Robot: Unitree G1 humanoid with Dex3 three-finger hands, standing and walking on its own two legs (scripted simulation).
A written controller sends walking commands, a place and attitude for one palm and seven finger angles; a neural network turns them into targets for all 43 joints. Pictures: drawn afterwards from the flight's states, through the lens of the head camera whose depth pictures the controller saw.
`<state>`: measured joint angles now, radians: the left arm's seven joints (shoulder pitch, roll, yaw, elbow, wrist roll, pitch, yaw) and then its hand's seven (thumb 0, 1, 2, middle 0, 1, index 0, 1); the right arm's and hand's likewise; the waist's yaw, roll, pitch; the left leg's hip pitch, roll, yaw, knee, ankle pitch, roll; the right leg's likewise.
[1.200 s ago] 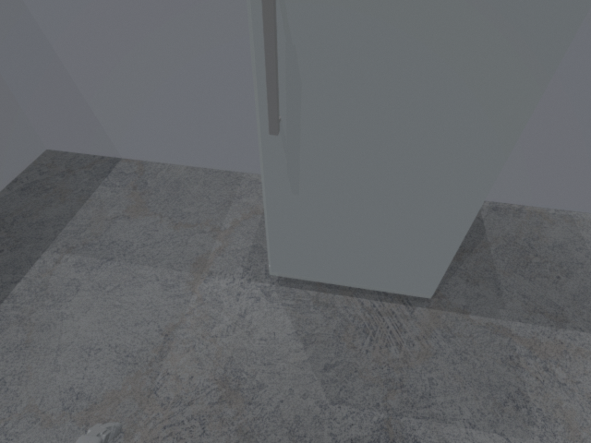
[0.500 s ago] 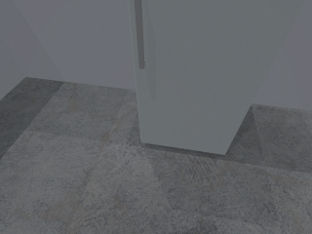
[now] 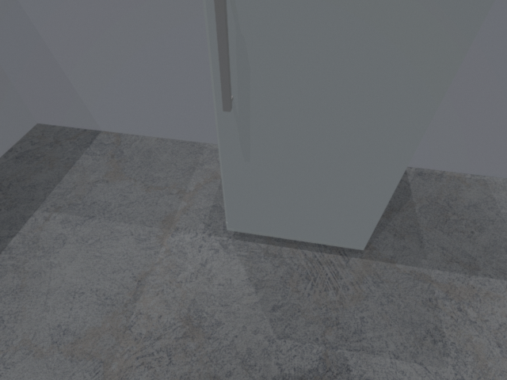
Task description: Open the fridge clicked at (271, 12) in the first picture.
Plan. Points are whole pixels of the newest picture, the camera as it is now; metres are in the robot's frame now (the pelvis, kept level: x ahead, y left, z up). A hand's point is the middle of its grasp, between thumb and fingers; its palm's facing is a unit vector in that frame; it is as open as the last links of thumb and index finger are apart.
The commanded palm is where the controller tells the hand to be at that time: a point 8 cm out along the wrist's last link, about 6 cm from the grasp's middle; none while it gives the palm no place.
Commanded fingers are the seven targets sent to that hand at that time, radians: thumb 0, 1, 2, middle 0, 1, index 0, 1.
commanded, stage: look at it before walking up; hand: left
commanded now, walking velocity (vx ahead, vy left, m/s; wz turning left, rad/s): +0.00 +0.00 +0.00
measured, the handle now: (225, 43) +0.82 +0.12 +0.16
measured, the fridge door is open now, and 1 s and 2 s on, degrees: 0 0 0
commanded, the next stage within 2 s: turn to face it in 0.24 s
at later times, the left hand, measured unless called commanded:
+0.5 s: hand out of the picture +0.08 +0.25 -0.15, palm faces -0.04 -0.94 -0.35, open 7.4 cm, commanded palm none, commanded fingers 0.00 0.90 0.90 -0.20 -0.30 -0.20 -0.30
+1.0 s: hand out of the picture +0.07 +0.20 -0.19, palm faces -0.10 -0.98 -0.18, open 7.4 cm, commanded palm none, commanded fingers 0.00 0.90 0.90 -0.20 -0.30 -0.20 -0.30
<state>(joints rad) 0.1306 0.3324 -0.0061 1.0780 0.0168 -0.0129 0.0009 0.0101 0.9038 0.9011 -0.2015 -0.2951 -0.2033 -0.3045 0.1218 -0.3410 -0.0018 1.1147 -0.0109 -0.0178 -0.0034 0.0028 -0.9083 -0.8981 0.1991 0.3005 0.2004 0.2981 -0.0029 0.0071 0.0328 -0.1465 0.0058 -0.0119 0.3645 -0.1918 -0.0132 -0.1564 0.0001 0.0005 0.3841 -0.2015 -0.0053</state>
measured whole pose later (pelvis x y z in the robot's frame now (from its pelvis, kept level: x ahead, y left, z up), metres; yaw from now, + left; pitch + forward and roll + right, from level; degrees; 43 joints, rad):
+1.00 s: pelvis +0.08 +0.01 -0.02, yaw -7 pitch +0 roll +1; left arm 0.35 0.18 0.03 1.10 0.03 0.01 -0.01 0.01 0.91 0.90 -0.20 -0.29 -0.20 -0.30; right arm 0.40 -0.18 -0.02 1.13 -0.02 -0.06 -0.02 0.00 -0.91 -0.90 0.20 0.30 0.20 0.30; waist -0.02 -0.02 0.01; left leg -0.11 0.01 0.11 0.53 -0.43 0.02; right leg -0.32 -0.01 0.01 0.84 -0.47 -0.03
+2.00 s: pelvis +0.27 +0.00 -0.02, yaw -7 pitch -1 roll +0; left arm 0.21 0.19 0.07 0.98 0.03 0.05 0.03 0.01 0.91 0.90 -0.19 -0.29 -0.20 -0.30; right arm 0.14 -0.18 -0.07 1.02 -0.03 0.03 -0.03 0.00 -0.92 -0.90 0.20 0.30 0.20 0.30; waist -0.01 0.01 0.07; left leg -0.36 0.08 0.16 0.51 -0.12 0.04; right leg -0.32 -0.05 -0.04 0.78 -0.43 0.02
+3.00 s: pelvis +0.22 -0.02 +0.00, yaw -7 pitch -1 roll +0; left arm 0.32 0.12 0.01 1.15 0.02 -0.01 0.03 0.01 0.91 0.90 -0.20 -0.29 -0.20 -0.30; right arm 0.32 -0.12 -0.01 1.16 -0.01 -0.01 -0.04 0.00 -0.91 -0.90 0.20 0.30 0.20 0.30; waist 0.01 0.00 0.03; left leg -0.17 0.01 0.06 0.39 -0.21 0.01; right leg -0.22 -0.02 -0.07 0.39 -0.16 -0.01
